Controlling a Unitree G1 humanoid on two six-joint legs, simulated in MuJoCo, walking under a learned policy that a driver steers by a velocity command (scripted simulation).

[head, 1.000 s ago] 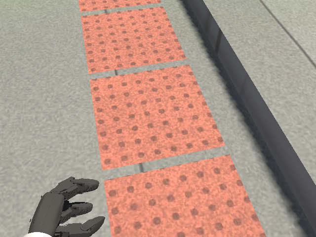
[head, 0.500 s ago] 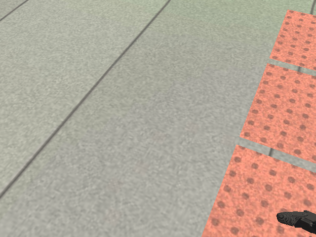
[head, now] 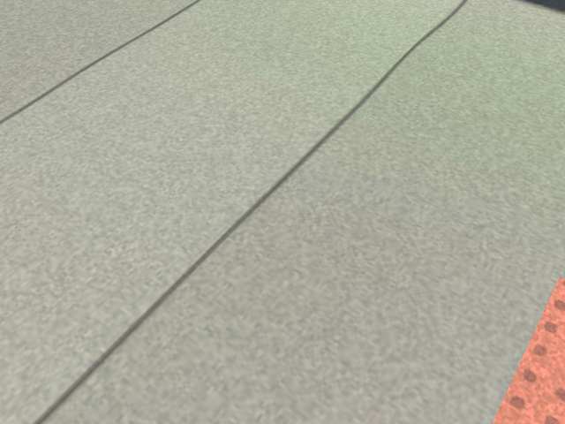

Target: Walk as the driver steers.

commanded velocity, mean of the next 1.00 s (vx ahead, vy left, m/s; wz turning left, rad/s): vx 0.93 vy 0.00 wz -0.77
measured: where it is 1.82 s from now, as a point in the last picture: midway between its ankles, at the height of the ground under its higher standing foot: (428, 243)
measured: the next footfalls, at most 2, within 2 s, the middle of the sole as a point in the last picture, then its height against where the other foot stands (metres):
left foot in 0.28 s outside the picture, level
right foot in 0.72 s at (391, 314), level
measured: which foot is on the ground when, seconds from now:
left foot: up 0.00-0.26, down 0.28-0.72, up 0.74-1.00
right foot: down 0.00-0.30, up 0.32-0.70, down 0.72-1.00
